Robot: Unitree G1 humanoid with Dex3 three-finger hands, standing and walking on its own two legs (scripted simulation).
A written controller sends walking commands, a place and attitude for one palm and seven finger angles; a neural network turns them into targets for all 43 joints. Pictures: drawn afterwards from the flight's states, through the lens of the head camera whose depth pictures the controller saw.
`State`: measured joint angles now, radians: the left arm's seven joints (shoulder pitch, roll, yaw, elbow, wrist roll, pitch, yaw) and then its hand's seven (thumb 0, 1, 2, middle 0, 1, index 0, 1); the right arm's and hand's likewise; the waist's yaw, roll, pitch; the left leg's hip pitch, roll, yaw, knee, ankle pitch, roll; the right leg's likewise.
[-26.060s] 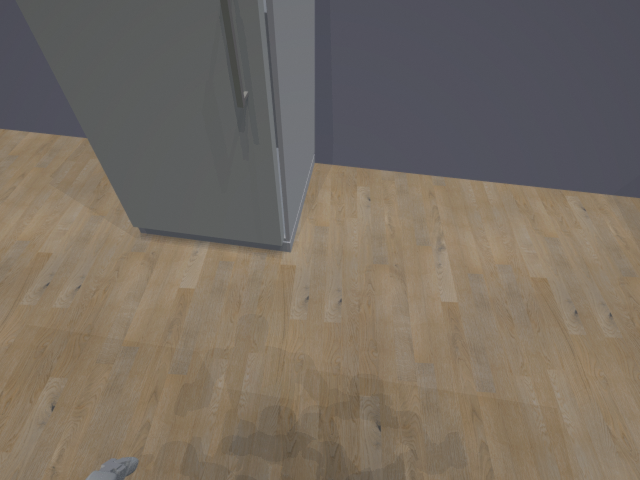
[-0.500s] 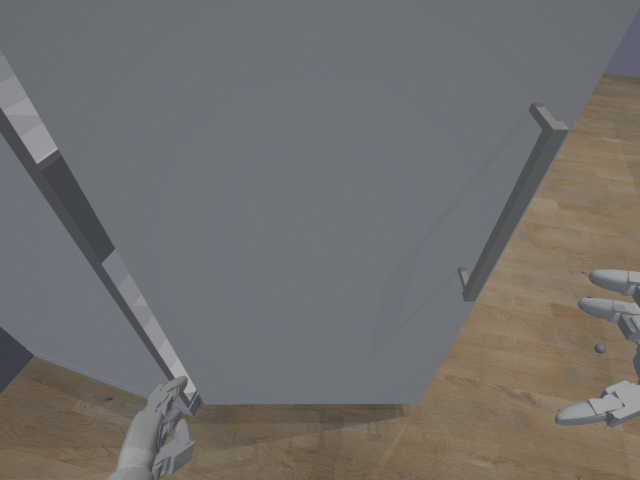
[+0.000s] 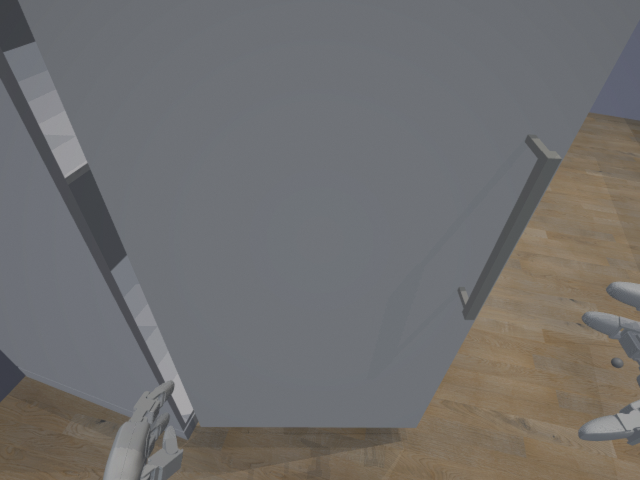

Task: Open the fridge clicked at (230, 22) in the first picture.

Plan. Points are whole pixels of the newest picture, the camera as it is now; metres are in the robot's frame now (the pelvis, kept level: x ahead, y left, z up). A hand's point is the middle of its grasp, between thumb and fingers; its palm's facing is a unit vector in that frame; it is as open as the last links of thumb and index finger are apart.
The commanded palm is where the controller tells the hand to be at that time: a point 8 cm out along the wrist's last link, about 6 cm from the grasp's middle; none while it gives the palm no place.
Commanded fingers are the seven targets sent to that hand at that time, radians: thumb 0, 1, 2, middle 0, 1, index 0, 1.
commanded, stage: draw the hand back to the body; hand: right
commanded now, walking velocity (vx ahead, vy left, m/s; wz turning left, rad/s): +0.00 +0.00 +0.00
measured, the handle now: (496, 241) +0.42 -0.25 +0.11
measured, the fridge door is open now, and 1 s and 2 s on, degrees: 71 71 71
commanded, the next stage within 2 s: step back with the hand held close in 1.12 s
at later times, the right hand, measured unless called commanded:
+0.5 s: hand (622, 342) +0.22 -0.29 +0.16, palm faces +0.48 +0.80 -0.37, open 11.2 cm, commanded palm +0.17 -0.32 +0.18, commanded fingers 0.00 -0.50 -0.71 0.21 0.53 0.21 0.53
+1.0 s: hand (618, 332) +0.22 -0.28 +0.17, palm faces +0.46 +0.81 -0.37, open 7.5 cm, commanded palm +0.18 -0.31 +0.19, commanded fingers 0.00 -0.90 -0.90 0.20 0.30 0.20 0.30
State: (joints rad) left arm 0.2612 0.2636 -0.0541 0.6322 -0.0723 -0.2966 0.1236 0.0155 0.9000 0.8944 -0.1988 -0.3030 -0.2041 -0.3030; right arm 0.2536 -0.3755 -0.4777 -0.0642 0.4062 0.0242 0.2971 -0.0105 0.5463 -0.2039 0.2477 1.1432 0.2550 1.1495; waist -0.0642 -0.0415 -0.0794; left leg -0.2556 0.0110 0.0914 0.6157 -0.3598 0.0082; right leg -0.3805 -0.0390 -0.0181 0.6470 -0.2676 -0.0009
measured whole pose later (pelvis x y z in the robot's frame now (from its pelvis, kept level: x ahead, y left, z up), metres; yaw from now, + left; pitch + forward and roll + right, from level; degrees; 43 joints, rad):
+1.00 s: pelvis +0.03 -0.01 +0.02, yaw +1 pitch -4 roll +0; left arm 0.19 0.22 -0.03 0.64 0.01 -0.09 0.08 0.01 0.90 0.89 -0.20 -0.30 -0.20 -0.30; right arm 0.43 -0.36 -0.36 -0.37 0.09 -0.03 -0.11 0.02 -0.86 -0.89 0.21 0.32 0.21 0.32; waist -0.09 -0.03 0.01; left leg -0.03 0.03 0.06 0.38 -0.29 -0.01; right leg -0.14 -0.02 -0.06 0.42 -0.21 -0.01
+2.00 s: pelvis -0.08 -0.05 +0.00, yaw -2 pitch -1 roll +4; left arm 0.21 0.21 -0.01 0.61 0.00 -0.09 0.08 0.01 0.90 0.89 -0.20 -0.30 -0.21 -0.30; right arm 0.53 -0.39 -0.43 -0.53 0.04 -0.24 -0.14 0.02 -0.89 -0.90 0.21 0.30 0.22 0.30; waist -0.05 -0.01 0.03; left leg -0.30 -0.02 -0.01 0.51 -0.20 -0.04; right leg -0.46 0.01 -0.01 0.61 -0.22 -0.05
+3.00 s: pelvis -0.31 -0.15 +0.02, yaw +4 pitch -4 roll +4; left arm 0.32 0.12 -0.04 0.67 0.02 -0.14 0.03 0.02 0.90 0.89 -0.20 -0.30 -0.20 -0.30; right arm 0.50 -0.41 -0.41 -0.54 0.04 -0.16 -0.14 0.02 -0.89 -0.90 0.20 0.30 0.21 0.30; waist 0.05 0.06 -0.02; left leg -0.40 -0.08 0.09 1.00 -0.43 0.04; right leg -0.32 -0.03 -0.02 0.51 -0.22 -0.03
